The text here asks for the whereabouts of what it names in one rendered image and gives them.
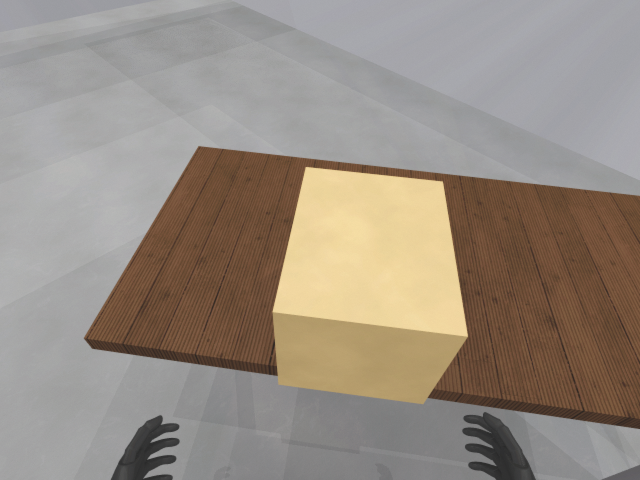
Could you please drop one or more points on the robot left hand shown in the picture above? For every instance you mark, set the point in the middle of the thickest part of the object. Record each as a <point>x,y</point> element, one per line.
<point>134,464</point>

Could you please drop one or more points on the robot right hand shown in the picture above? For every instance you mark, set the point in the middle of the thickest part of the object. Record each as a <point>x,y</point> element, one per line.
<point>511,464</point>

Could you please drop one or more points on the table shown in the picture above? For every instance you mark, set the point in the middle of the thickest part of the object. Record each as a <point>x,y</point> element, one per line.
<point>549,279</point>

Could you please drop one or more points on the carton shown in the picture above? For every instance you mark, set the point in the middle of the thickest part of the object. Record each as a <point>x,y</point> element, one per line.
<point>369,300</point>

